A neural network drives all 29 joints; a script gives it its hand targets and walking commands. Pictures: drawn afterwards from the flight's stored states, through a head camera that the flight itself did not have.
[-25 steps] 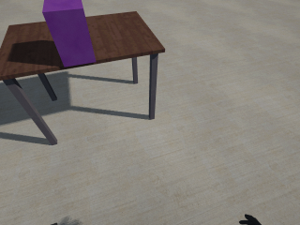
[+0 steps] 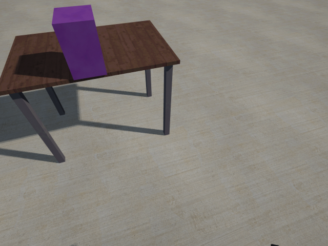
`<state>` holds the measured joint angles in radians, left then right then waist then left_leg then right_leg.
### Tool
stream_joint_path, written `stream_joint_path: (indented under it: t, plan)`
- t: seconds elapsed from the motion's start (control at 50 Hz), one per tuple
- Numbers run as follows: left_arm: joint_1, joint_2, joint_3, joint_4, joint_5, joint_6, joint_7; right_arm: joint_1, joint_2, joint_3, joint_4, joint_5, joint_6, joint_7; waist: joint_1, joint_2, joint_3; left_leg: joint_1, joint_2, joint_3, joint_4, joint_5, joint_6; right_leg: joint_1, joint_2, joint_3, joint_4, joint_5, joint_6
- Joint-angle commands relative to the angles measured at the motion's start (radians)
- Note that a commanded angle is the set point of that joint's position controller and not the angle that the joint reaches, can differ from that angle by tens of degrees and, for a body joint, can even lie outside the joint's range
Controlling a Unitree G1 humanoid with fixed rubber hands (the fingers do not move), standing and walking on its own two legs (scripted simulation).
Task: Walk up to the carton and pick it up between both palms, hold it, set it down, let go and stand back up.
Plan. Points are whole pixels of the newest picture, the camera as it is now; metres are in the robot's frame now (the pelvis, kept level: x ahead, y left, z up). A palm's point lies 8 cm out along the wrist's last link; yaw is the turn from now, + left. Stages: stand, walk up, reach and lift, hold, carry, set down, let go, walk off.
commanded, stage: stand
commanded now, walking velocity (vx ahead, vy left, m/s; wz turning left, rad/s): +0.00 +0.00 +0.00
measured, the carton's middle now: (82, 43) +0.99 +0.38 +0.03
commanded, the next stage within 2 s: walk up in 0.80 s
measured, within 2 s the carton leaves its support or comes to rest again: neither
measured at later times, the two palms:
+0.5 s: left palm out of the picture +0.07 +0.30 -0.12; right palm out of the picture +0.07 -0.30 -0.11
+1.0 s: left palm out of the picture +0.08 +0.30 -0.11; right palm out of the picture +0.08 -0.30 -0.11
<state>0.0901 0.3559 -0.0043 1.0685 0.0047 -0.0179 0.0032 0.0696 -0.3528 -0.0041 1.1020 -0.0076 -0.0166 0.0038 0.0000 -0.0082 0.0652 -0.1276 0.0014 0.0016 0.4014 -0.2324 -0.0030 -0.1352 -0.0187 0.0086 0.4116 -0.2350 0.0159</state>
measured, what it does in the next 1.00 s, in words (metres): stands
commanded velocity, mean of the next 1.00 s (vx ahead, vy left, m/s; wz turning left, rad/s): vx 0.00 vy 0.00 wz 0.00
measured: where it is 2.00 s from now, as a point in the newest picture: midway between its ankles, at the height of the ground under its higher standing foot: outside the picture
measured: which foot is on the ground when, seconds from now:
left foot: down 0.00-1.00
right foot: down 0.00-1.00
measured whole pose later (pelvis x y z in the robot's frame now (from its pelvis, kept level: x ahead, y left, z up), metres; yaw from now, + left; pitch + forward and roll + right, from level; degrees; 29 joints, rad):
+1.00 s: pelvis +0.01 +0.00 +0.00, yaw +0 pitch -2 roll +0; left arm 0.10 0.36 0.00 1.11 0.01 -0.02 0.00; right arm 0.08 -0.36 -0.01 1.14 -0.01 -0.02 0.00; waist 0.00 -0.01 0.06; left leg -0.10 0.00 0.00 0.33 -0.20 0.00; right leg -0.10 -0.02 0.01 0.33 -0.20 0.02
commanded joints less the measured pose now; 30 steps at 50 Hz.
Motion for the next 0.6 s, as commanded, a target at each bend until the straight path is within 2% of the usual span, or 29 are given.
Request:
stream_joint_path:
  t: [0.0,0.18,0.58]
  plan:
    - [-0.039,0.195,0.039,-0.043,0.000,-0.019,0.009,-0.049,-0.195,-0.038,-0.045,0.000,-0.019,-0.008,0.002,0.004,-0.089,0.017,0.116,-0.093,-0.093,0.176,0.032,0.025,-0.098,0.088,-0.083,0.179,-0.042]
    - [-0.035,0.197,0.039,-0.024,0.002,-0.019,0.008,-0.045,-0.197,-0.039,-0.028,-0.001,-0.018,-0.006,0.001,0.007,-0.079,0.015,0.120,-0.096,-0.118,0.134,0.029,0.020,-0.100,0.091,-0.112,0.142,-0.039]
    - [-0.023,0.196,0.039,-0.010,0.001,-0.017,0.008,-0.026,-0.202,-0.039,-0.018,0.002,-0.017,-0.010,-0.002,0.007,-0.089,0.030,0.124,-0.091,-0.115,0.196,0.030,0.033,-0.104,0.089,-0.117,0.197,-0.037]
